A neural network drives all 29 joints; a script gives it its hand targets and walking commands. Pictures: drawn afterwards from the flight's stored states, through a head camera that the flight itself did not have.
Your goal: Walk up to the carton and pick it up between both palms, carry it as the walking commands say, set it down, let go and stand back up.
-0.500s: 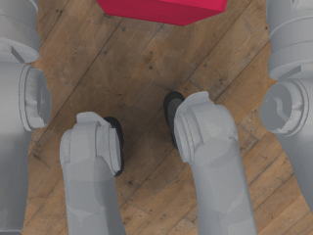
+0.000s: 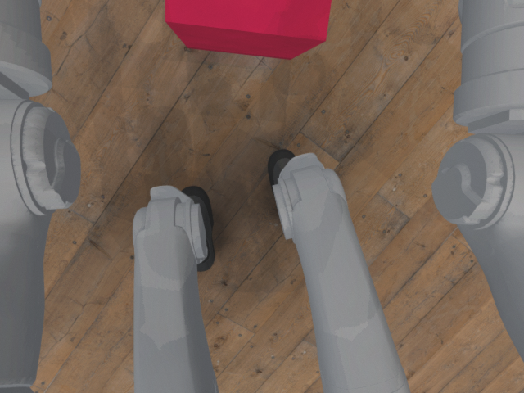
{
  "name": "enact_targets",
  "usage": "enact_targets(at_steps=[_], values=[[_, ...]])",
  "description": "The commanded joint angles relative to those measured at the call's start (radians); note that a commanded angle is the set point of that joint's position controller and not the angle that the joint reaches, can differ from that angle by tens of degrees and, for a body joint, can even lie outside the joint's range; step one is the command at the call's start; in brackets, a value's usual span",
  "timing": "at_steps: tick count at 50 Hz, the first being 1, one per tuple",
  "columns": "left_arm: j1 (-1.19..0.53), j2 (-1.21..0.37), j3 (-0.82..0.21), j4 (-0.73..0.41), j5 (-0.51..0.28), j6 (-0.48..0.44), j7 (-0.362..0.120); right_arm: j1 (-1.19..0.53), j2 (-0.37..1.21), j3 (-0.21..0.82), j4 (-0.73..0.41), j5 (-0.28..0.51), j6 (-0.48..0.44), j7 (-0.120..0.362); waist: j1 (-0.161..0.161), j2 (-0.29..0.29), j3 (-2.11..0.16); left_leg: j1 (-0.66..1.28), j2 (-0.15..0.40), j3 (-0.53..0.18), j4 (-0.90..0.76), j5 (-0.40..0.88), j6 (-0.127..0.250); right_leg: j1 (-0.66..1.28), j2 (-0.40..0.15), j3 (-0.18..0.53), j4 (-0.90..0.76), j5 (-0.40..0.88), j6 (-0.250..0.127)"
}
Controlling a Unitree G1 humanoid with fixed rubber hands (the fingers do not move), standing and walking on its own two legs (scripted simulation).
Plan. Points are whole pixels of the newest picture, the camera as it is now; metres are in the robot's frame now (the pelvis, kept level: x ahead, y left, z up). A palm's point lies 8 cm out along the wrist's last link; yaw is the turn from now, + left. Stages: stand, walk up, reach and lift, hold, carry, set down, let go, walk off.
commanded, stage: set down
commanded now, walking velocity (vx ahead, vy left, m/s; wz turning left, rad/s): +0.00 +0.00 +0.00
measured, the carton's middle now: out of the picture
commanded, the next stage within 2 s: let go in 0.64 s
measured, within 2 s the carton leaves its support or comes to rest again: neither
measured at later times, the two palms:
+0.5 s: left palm out of the picture +0.64 +0.10 +0.04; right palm out of the picture +0.54 -0.28 +0.04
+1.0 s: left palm out of the picture +0.55 +0.12 +0.09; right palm out of the picture +0.47 -0.28 +0.10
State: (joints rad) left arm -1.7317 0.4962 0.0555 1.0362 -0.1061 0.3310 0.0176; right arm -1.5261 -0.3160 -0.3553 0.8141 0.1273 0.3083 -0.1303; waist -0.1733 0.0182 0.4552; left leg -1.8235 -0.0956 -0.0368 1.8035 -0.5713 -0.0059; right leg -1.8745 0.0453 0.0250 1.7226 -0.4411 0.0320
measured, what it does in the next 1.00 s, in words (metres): rises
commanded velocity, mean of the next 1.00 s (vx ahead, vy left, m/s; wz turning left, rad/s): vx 0.00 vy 0.00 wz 0.00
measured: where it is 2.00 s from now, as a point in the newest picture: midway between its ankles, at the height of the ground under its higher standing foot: (246, 224)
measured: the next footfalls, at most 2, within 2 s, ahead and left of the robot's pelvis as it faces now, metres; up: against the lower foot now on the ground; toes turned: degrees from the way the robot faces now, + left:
none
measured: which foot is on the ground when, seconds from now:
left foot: down 0.00-1.00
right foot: down 0.00-1.00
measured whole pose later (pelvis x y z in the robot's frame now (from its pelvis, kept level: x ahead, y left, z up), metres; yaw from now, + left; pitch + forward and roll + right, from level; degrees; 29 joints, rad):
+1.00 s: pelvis +0.07 -0.01 +0.21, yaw +2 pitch +35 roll +1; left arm -0.88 0.18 0.22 0.69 0.12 0.22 0.11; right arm -0.75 -0.21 -0.31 0.63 -0.06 0.18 0.11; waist -0.14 0.02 0.08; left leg -1.13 -0.07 -0.09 0.81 -0.29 -0.02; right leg -1.18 0.02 0.03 0.78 -0.20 -0.01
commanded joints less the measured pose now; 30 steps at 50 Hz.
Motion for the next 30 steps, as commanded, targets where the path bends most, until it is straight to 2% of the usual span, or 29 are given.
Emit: enact_targets(at_steps=[1, 2, 3, 4, 5, 6, 7, 8, 9, 10, 11, 12, 13, 14, 15, 16, 17, 18, 19, 20, 21, 22, 23, 24, 26, 27, 28, 29, 30], values=[[-0.347, 0.105, 0.017, -0.168, -0.006, -0.02, -0.007, -0.231, -0.094, 0.014, -0.126, 0.004, -0.014, -0.003, -0.069, 0.069, -1.712, 0.49, -0.031, 0.039, -0.242, 0.254, 0.015, 0.829, 0.034, -0.087, -0.182, 0.44, -0.001], [-0.307, 0.114, 0.022, -0.113, -0.001, -0.009, -0.013, -0.229, -0.116, 0.001, -0.107, -0.013, -0.012, 0.0, -0.086, 0.046, -1.689, 0.499, -0.029, 0.032, -0.265, 0.22, 0.013, 0.827, 0.029, -0.092, -0.211, 0.402, 0.004], [-0.355, 0.115, 0.004, -0.216, 0.004, -0.005, -0.017, -0.268, -0.176, -0.05, -0.211, -0.022, -0.013, -0.006, -0.102, 0.14, -1.804, 0.609, -0.033, 0.03, -0.262, 0.261, -0.003, 0.829, 0.03, -0.09, -0.216, 0.426, -0.006], [-0.346, 0.128, -0.005, -0.2, 0.029, 0.0, -0.002, -0.238, -0.16, -0.066, -0.228, -0.022, -0.012, -0.012, -0.099, 0.164, -1.768, 0.648, -0.025, 0.018, -0.297, 0.305, -0.001, 0.795, 0.045, -0.108, -0.241, 0.454, -0.004], [-0.406, 0.108, -0.01, -0.289, 0.0, 0.002, 0.004, -0.265, -0.139, -0.022, -0.254, -0.003, 0.003, -0.003, -0.078, 0.171, -1.888, 0.744, -0.039, 0.027, -0.304, 0.326, -0.013, 0.839, 0.045, -0.108, -0.26, 0.452, -0.009], [-0.352, 0.123, 0.012, -0.237, 0.014, 0.01, 0.0, -0.211, -0.14, -0.043, -0.179, -0.032, 0.013, -0.003, -0.099, 0.135, -1.908, 0.772, -0.036, 0.021, -0.318, 0.378, -0.018, 0.871, 0.036, -0.118, -0.262, 0.507, 0.004], [-0.322, 0.13, 0.013, -0.174, 0.022, 0.015, -0.002, -0.213, -0.143, -0.039, -0.196, -0.007, 0.009, 0.003, -0.092, 0.106, -1.82, 0.745, -0.023, 0.02, -0.33, 0.341, -0.005, 0.828, 0.03, -0.097, -0.307, 0.457, -0.001], [-0.329, 0.086, -0.001, -0.227, -0.017, 0.013, -0.007, -0.251, -0.13, -0.001, -0.248, 0.005, 0.008, 0.006, -0.084, 0.09, -1.854, 0.731, -0.036, 0.03, -0.356, 0.361, 0.001, 0.949, 0.029, -0.084, -0.332, 0.511, -0.006], [-0.277, 0.12, 0.026, -0.206, 0.005, 0.009, -0.01, -0.237, -0.125, -0.011, -0.261, -0.007, 0.011, -0.006, -0.049, 0.089, -1.905, 0.663, -0.046, 0.038, -0.384, 0.385, 0.0, 1.092, 0.025, -0.061, -0.318, 0.642, -0.003], [-0.281, 0.127, 0.036, -0.2, 0.01, 0.0, -0.015, -0.199, -0.111, -0.023, -0.226, -0.017, 0.003, -0.01, -0.075, 0.065, -1.882, 0.69, -0.043, 0.022, -0.403, 0.396, 0.004, 1.07, 0.027, -0.068, -0.345, 0.643, -0.001], [-0.28, 0.136, 0.031, -0.182, 0.013, 0.003, -0.017, -0.202, -0.09, -0.01, -0.213, -0.011, 0.009, -0.006, -0.061, 0.051, -1.838, 0.659, -0.04, 0.024, -0.441, 0.354, 0.003, 1.087, 0.027, -0.077, -0.368, 0.605, 0.004], [-0.294, 0.132, 0.041, -0.235, 0.013, -0.006, -0.02, -0.183, -0.137, -0.034, -0.256, -0.023, 0.004, -0.01, -0.073, 0.107, -1.877, 0.731, -0.041, 0.029, -0.431, 0.378, -0.007, 1.071, 0.029, -0.063, -0.393, 0.581, 0.001], [-0.287, 0.122, 0.044, -0.223, 0.042, -0.008, -0.016, -0.184, -0.095, -0.029, -0.24, -0.013, 0.0, 0.002, -0.056, 0.094, -1.799, 0.725, -0.034, 0.01, -0.465, 0.383, 0.004, 1.025, 0.024, -0.068, -0.406, 0.594, 0.005], [-0.327, 0.101, 0.022, -0.341, 0.019, -0.012, -0.02, -0.205, -0.1, -0.007, -0.337, 0.009, 0.0, 0.004, -0.066, 0.119, -1.953, 0.861, -0.037, 0.011, -0.483, 0.465, -0.005, 1.091, 0.038, -0.076, -0.429, 0.651, 0.002], [-0.32, 0.125, 0.039, -0.294, 0.02, -0.009, -0.017, -0.199, -0.142, -0.02, -0.285, 0.0, 0.008, 0.0, -0.074, 0.117, -1.936, 0.832, -0.041, 0.025, -0.492, 0.436, -0.008, 1.111, 0.033, -0.059, -0.451, 0.646, -0.002], [-0.298, 0.162, 0.067, -0.218, 0.047, -0.002, -0.019, -0.165, -0.121, -0.031, -0.241, -0.022, 0.019, -0.003, -0.06, 0.074, -1.848, 0.745, -0.04, 0.017, -0.53, 0.376, -0.001, 1.156, 0.021, -0.046, -0.476, 0.631, 0.004], [-0.304, 0.142, 0.077, -0.21, 0.012, 0.001, -0.022, -0.231, -0.114, -0.011, -0.284, -0.031, 0.014, -0.006, -0.05, -0.015, -1.825, 0.674, -0.042, 0.012, -0.548, 0.337, 0.006, 1.216, 0.01, -0.043, -0.5, 0.603, 0.007], [-0.289, 0.165, 0.078, -0.211, 0.019, 0.005, -0.03, -0.281, -0.107, 0.004, -0.364, 0.003, 0.019, -0.006, -0.018, -0.006, -1.855, 0.728, -0.04, 0.016, -0.576, 0.339, 0.02, 1.249, 0.014, -0.044, -0.52, 0.597, 0.013], [-0.274, 0.15, 0.062, -0.192, 0.047, 0.004, -0.037, -0.168, -0.094, -0.036, -0.243, -0.031, 0.023, -0.003, -0.048, 0.062, -1.837, 0.806, -0.04, -0.003, -0.599, 0.369, 0.005, 1.198, 0.021, -0.063, -0.53, 0.606, 0.014], [-0.271, 0.14, 0.054, -0.142, 0.059, 0.009, -0.034, -0.177, -0.135, -0.055, -0.201, -0.047, 0.024, 0.0, -0.066, 0.073, -1.736, 0.859, -0.03, -0.004, -0.637, 0.331, -0.005, 1.089, 0.03, -0.089, -0.561, 0.491, 0.016], [-0.272, 0.115, 0.059, -0.259, 0.037, 0.0, -0.041, -0.146, -0.108, -0.033, -0.288, -0.045, 0.026, -0.006, -0.067, 0.105, -1.859, 0.935, -0.039, 0.007, -0.648, 0.396, -0.007, 1.203, 0.025, -0.051, -0.616, 0.563, 0.008], [-0.264, 0.098, 0.038, -0.147, 0.034, 0.004, -0.041, -0.149, -0.068, -0.049, -0.214, -0.046, 0.016, 0.007, -0.099, 0.082, -1.771, 0.947, -0.021, -0.019, -0.676, 0.39, -0.007, 1.13, 0.027, -0.093, -0.624, 0.554, 0.014], [-0.275, 0.067, 0.016, -0.186, 0.039, 0.005, -0.047, -0.125, -0.093, -0.052, -0.221, -0.04, 0.015, 0.015, -0.116, 0.151, -1.768, 0.985, -0.016, -0.01, -0.703, 0.382, -0.022, 1.115, 0.024, -0.082, -0.658, 0.536, 0.003], [-0.271, 0.084, 0.015, -0.252, 0.05, 0.004, -0.042, -0.138, -0.118, -0.078, -0.299, -0.063, 0.011, 0.008, -0.121, 0.147, -1.869, 1.043, -0.027, -0.014, -0.722, 0.433, -0.023, 1.201, 0.028, -0.087, -0.677, 0.594, 0.003], [-0.174, 0.055, 0.035, -0.101, 0.07, -0.002, -0.051, -0.085, -0.08, -0.054, -0.211, -0.07, -0.002, 0.033, -0.092, 0.084, -1.692, 0.982, -0.018, -0.023, -0.758, 0.445, -0.016, 1.153, 0.033, -0.091, -0.704, 0.598, 0.007], [-0.226, 0.083, 0.077, -0.222, 0.066, -0.025, -0.045, -0.128, -0.095, -0.059, -0.312, -0.093, -0.013, 0.019, -0.084, 0.065, -1.79, 0.97, -0.033, -0.006, -0.754, 0.427, -0.017, 1.292, 0.022, -0.059, -0.726, 0.62, 0.012], [-0.194, 0.03, 0.092, -0.033, 0.064, -0.025, -0.058, -0.077, -0.067, -0.073, -0.053, -0.117, -0.012, 0.045, -0.089, 0.075, -1.458, 0.784, -0.016, -0.016, -0.791, 0.351, -0.009, 1.134, 0.006, -0.056, -0.742, 0.557, 0.006], [-0.128, 0.022, 0.133, -0.039, 0.117, -0.046, -0.058, -0.044, -0.01, -0.063, -0.068, -0.131, -0.036, 0.058, -0.061, 0.025, -1.398, 0.707, -0.014, -0.013, -0.833, 0.316, -0.003, 1.164, 0.009, -0.06, -0.749, 0.564, 0.005], [-0.109, -0.026, 0.154, 0.005, 0.12, -0.052, -0.066, -0.041, -0.051, -0.115, -0.073, -0.153, -0.063, 0.068, -0.115, 0.032, -1.327, 0.687, -0.015, -0.013, -0.818, 0.332, -0.007, 1.082, 0.009, -0.069, -0.767, 0.561, 0.005]])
